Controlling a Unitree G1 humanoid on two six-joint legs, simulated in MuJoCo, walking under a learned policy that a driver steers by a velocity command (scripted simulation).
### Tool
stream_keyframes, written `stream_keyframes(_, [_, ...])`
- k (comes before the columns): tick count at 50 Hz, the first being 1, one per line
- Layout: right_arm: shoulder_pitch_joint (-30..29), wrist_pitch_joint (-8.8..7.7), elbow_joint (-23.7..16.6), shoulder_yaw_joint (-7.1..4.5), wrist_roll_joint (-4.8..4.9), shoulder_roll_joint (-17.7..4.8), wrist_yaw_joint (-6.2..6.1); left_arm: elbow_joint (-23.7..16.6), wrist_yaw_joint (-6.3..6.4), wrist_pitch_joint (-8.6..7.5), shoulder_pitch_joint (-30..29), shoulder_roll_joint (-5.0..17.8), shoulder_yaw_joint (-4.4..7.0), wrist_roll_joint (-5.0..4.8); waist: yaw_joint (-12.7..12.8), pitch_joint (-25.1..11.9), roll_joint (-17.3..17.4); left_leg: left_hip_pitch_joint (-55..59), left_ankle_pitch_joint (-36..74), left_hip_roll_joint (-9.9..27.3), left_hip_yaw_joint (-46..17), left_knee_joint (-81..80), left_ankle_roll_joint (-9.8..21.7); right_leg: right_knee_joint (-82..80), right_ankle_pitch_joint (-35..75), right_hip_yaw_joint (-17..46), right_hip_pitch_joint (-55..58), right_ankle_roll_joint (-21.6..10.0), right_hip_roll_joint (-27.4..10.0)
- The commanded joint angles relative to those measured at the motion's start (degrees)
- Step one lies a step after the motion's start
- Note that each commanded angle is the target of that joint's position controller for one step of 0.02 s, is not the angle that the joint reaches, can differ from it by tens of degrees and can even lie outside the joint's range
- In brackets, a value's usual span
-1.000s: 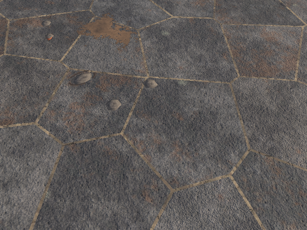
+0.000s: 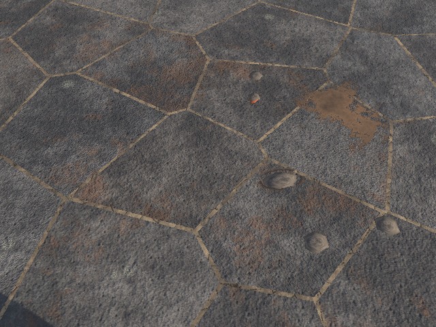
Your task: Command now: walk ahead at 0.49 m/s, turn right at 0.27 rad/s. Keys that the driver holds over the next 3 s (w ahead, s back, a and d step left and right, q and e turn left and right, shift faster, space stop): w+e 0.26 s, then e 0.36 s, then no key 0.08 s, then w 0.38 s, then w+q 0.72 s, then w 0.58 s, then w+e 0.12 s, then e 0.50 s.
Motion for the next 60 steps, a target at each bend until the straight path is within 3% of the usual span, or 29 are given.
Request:
stream_keyframes(1, [-4.0, -1.58, -2.7, -1.62, -0.13, -7.1, -0.74, -3.1, -0.51, -0.6, -0.1, 1.5, 0.05, 0.5, 0.7, 1.8, 5.2, -4.4, 23.1, 13.4, -1.2, -8.1, 5.6, -11.5, 12.2, 0.2, 3.2, -0.2, 0.9])
stream_keyframes(4, [-1.6, -1.47, -0.9, -1.9, 0.44, -8.8, -1.34, -5.7, -1.82, -0.97, -6.7, 0.1, -0.89, 0.54, -2.1, 3.4, 4.0, -1.4, 22.8, 15.3, 0.8, -9.2, 4.7, -20.7, 17.5, -3.1, 4.4, -1.4, 1.9])
stream_keyframes(8, [0.5, 0.33, 1.2, -2.57, 1.42, -10.6, -1.96, -9.4, -3.4, -0.94, -10.4, 1.3, -0.77, 0.72, -2.5, 3.7, 4.2, 10.0, 34.0, 18.7, 2.2, -3.4, 3.7, -25.2, 8.7, -5.4, 0.8, -4.4, 3.8])
stream_keyframes(10, [-0.4, 1.44, 0.9, -3.01, 1.61, -12.5, -2.65, -10.2, -3.83, -0.57, -7.9, 3.2, 0.09, 0.85, -0.2, 0.2, 6.6, 13.3, 53.2, 18.9, 3.6, 4.3, 2.5, -24.7, 1.1, -9.2, 6.1, -6.6, 7.3])
stream_keyframes(12, [-2.0, 2.39, 0.3, -2.87, 1.57, -13.1, -3.25, -8.0, -3.32, -0.11, 5.4, 7.6, 2.43, 0.61, 7.4, -7.3, 7.0, 8.7, 60.0, 16.6, 5.4, 23.6, 0.4, -27.3, -0.1, -10.3, 25.1, -10.2, 11.6])
stream_keyframes(13, [-0.8, 1.86, -0.8, -1.82, 0.65, -11.0, -3.44, -6.9, -2.15, 0.53, 13.6, 12.4, 4.05, 0.56, 10.4, -13.7, -0.3, -4.5, 40.7, 13.2, 5.9, 41.9, -1.8, -28.9, 2.5, 2.8, 43.0, -13.9, 4.2])
stream_keyframes(14, [7.0, 0.34, -2.7, 0.79, -0.95, -2.9, -1.76, -7.8, -2.17, -0.09, 10.9, 16.6, 4.41, 0.29, 2.3, -20.0, -13.5, -29.9, -20.3, -0.4, -1.8, 62.7, -5.8, -33.9, -2.6, 35.5, 62.5, -26.2, -10.4])
stream_keyframes(15, [0.5, -1.68, -2.7, -0.16, 0.89, -8.9, -0.65, -9.2, -2.0, -0.29, 12.1, 11.4, 3.15, 0.82, 7.6, -24.3, -5.9, -35.6, -21.7, 0.3, -12.2, 67.0, -4.7, -40.1, -1.9, 41.6, 64.8, -25.8, -11.3])
stream_keyframes(16, [-5.2, -2.49, -4.9, -0.55, 2.71, -10.7, -0.33, -9.8, -1.84, -0.6, 8.5, 9.4, 2.47, 1.4, 7.3, -15.6, -2.6, -38.4, -17.1, 3.0, -12.3, 64.9, -3.8, -40.5, 6.8, 32.1, 58.5, -22.4, -9.8])
stream_keyframes(17, [-6.7, -2.75, -5.4, -0.2, 1.92, -9.6, -0.81, -10.6, -1.78, -0.63, 4.3, 8.2, 2.18, 1.0, 4.6, -10.1, 4.0, -37.0, -13.6, 5.4, -11.5, 60.2, -3.9, -39.7, 17.9, 24.9, 49.5, -20.4, -7.5])
stream_keyframes(18, [-6.8, -2.41, -5.3, -0.5, 0.55, -9.9, -1.34, -11.3, -1.52, -0.43, 1.6, 7.0, 1.9, 0.73, 2.7, -7.1, 5.5, -34.2, -12.3, 6.9, -10.7, 56.3, -4.8, -39.9, 26.1, 20.1, 42.2, -19.5, -6.0])
stream_keyframes(21, [-4.0, -0.07, -5.1, -0.36, -0.04, -8.6, -1.95, -12.2, -0.54, 0.18, -1.6, 6.3, 1.48, 1.52, -1.1, -5.5, 2.5, -27.3, -9.7, 7.6, -9.4, 48.8, -7.5, -41.9, 35.7, 13.0, 30.6, -18.5, -2.2])
stream_keyframes(25, [-6.6, 1.22, -5.3, 0.74, -0.14, -6.5, -2.6, -11.5, 1.14, 2.1, -1.1, 8.8, 2.35, 0.69, -0.4, -7.8, -0.7, -22.0, 1.8, 4.1, -7.3, 32.4, -10.2, -39.4, 35.9, 7.4, 25.4, -14.8, 2.9])
stream_keyframes(32, [-11.9, 1.18, -6.5, -0.36, 0.6, -9.0, -1.6, -11.7, 2.18, 4.62, -0.7, 7.2, 1.94, 0.63, 1.2, -8.2, -5.2, -18.8, 6.1, 1.9, -10.7, 15.2, -8.4, -32.4, 16.7, 17.6, 31.3, -10.3, 2.0])
stream_keyframes(34, [-8.8, 0.12, -5.7, -0.86, -0.14, -9.7, -1.48, -12.2, 2.16, 4.28, -2.0, 5.3, 1.28, 0.81, -0.8, -7.9, -5.1, -10.6, 17.6, 4.6, -10.6, 6.1, -5.3, -27.0, 10.9, 17.5, 30.1, -7.4, 4.5])
stream_keyframes(35, [-7.4, -0.09, -6.3, -1.3, -1.28, -12.6, -1.93, -12.7, 2.04, 3.79, 0.0, 2.2, 0.26, 1.97, 0.1, -11.3, 1.4, -1.7, 33.1, 14.3, -18.7, 6.8, -1.3, -17.8, -0.3, 13.1, 25.7, -4.8, 8.6])
stream_keyframes(36, [-6.2, 0.72, -5.7, -1.49, -2.81, -14.3, -2.09, -12.3, 1.93, 3.48, 8.0, 0.6, -0.36, 1.84, 3.8, -13.7, 15.5, 8.4, 42.8, 25.4, -34.6, 6.5, 10.3, -6.5, -32.5, 7.5, 13.9, -1.2, 16.2])
stream_keyframes(37, [-4.4, 1.24, -4.8, -1.36, -0.85, -11.7, -1.84, -11.2, 1.6, 3.5, 11.1, 4.8, 0.26, 1.6, 3.4, -15.4, 16.5, 7.9, 21.3, 28.9, -44.4, 4.0, 14.5, 1.0, -34.2, 6.6, 9.6, 0.8, 12.2])
stream_keyframes(38, [-4.4, 1.42, -5.4, -0.85, 0.51, -9.5, -1.59, -10.6, 1.51, 3.95, 6.7, 8.0, 1.19, 0.89, 0.7, -11.2, 11.0, 6.0, 2.1, 24.6, -39.9, 2.3, 12.2, 5.0, -29.7, 5.6, 6.5, 1.7, 10.3])
stream_keyframes(40, [-5.3, 2.08, -4.7, -0.46, 0.78, -9.1, -1.29, -11.3, 1.53, 4.62, 1.1, 6.9, 1.11, 1.45, -0.4, -5.7, 9.2, 0.3, -17.3, 19.3, -33.6, -1.4, 7.6, 4.5, -23.4, 2.7, 3.8, 2.4, 8.5])
stream_keyframes(42, [-5.5, 2.34, -4.3, -0.72, 0.61, -10.2, -1.81, -11.9, 0.77, 3.68, -0.8, 4.8, 0.4, 1.4, -0.5, -2.5, 10.7, -5.1, -15.4, 15.9, -27.9, -4.4, 6.3, -1.5, -19.1, -0.6, 6.9, 2.0, 7.2])
stream_keyframes(46, [-4.5, 2.04, -3.8, -1.11, 1.22, -11.2, -2.04, -11.5, 0.23, 1.22, -2.1, 1.5, -0.91, 1.45, -1.3, -4.3, 11.7, -7.6, -8.0, 14.1, -21.3, -5.1, 7.3, -16.3, -16.1, -4.1, 16.8, 0.6, 7.0])
stream_keyframes(50, [-3.0, 2.43, -2.6, -1.41, 2.18, -12.6, -1.15, -11.0, -0.19, 0.08, -1.7, 2.3, -0.76, 0.82, -0.6, -3.7, 11.4, -10.4, -10.2, 15.3, -20.4, -3.9, 7.6, -29.5, -8.7, -6.1, 25.1, -1.2, 7.9])
stream_keyframes(53, [-2.8, 2.38, -2.3, -0.18, 1.86, -9.5, -0.75, -9.5, 0.06, -0.18, 3.8, 2.9, -0.29, 0.85, 2.8, -4.3, 9.0, -18.7, -14.6, 12.9, -18.3, 2.1, 3.9, -34.8, -7.9, -4.3, 38.6, -3.9, 6.6])
stream_keyframes(54, [-5.2, 1.84, -3.3, 1.07, 1.2, -5.5, -0.42, -8.7, 0.58, -0.21, 9.4, 5.4, 0.31, 1.07, 5.3, -5.1, 3.3, -25.8, -14.5, 9.2, -14.0, 13.2, 0.6, -39.1, -14.0, 5.8, 45.0, -6.5, -1.2])
stream_keyframes(55, [-5.7, 0.56, -5.7, 1.82, 1.57, -2.9, -0.24, -8.2, 0.53, 0.15, 12.3, 11.6, 1.97, 1.78, 5.1, -4.1, -10.9, -38.0, -14.5, 2.8, -4.4, 27.4, -2.4, -46.2, -27.7, 23.4, 49.2, -12.7, -11.5])
stream_keyframes(56, [-9.1, -0.19, -6.8, 0.45, 2.29, -8.4, -0.51, -7.4, 0.28, -0.27, 14.5, 11.0, 2.25, 2.03, 7.4, 0.2, -9.9, -45.1, -19.2, 5.3, -7.0, 37.9, -2.8, -49.5, -32.4, 31.4, 47.1, -17.1, -15.9])
stream_keyframes(57, [-8.0, -0.45, -6.3, -0.33, 2.91, -10.2, -0.28, -7.5, 0.25, -0.96, 13.2, 7.8, 1.27, 1.99, 6.0, 2.5, -7.4, -48.4, -15.3, 7.2, -9.8, 42.8, -2.2, -49.2, -31.9, 28.6, 47.2, -16.3, -14.4])
stream_keyframes(60, [-6.9, -0.19, -4.6, -0.4, 2.09, -8.8, 0.38, -8.1, 0.18, -1.76, 8.4, 4.6, 0.29, 1.84, 3.7, 3.4, -4.1, -47.8, -3.6, 8.9, -11.9, 43.4, -2.6, -50.6, -12.2, 14.3, 45.5, -12.1, -9.6])
Next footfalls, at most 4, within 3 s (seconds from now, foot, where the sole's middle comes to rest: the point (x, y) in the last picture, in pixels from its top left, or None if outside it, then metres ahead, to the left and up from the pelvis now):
0.24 right None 0.33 -0.13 -0.78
0.70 left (222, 309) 0.54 0.00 -0.78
1.08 right None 0.44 -0.22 -0.78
1.52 left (257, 222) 0.85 -0.13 -0.78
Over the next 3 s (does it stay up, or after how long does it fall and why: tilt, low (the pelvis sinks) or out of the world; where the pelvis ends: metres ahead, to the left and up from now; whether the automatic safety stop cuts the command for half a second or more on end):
stays up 1.36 -0.25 -0.02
